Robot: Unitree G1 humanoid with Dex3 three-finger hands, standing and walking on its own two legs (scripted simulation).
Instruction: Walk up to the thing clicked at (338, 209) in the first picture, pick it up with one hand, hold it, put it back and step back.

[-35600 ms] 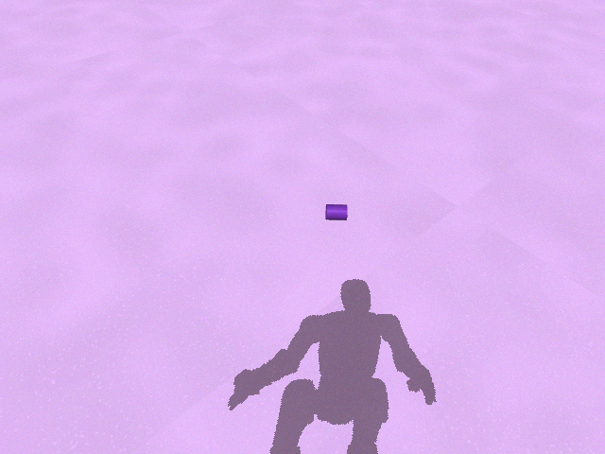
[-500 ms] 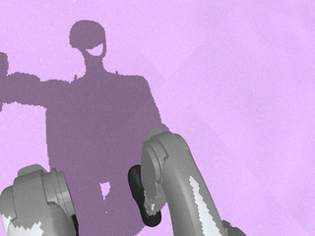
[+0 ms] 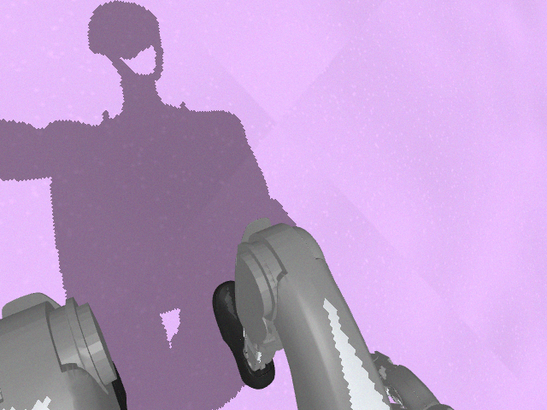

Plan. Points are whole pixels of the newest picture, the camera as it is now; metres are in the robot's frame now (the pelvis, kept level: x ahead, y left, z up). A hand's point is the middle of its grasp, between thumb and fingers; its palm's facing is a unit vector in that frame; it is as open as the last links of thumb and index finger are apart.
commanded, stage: rest palm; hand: left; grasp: from above
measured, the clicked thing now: out of the picture +0.47 +0.32 -0.27
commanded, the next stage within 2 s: close in 0.80 s
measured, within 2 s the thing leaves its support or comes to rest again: neither
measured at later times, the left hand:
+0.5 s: hand out of the picture +0.45 +0.30 -0.24, palm faces -0.43 +0.01 -0.90, open 14.3 cm
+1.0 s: hand out of the picture +0.44 +0.31 -0.26, palm faces -0.54 -0.08 -0.84, open 14.1 cm
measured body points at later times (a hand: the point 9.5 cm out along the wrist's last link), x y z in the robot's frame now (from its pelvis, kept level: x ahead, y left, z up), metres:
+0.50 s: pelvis +0.00 +0.01 +0.00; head +0.26 +0.14 +0.34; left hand +0.47 +0.30 -0.19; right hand +0.06 -0.25 -0.06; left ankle +0.06 +0.12 -0.27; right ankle +0.11 -0.12 -0.27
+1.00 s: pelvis +0.00 +0.00 +0.00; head +0.29 +0.12 +0.32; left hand +0.47 +0.31 -0.21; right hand +0.04 -0.27 -0.05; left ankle +0.06 +0.12 -0.27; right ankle +0.11 -0.12 -0.27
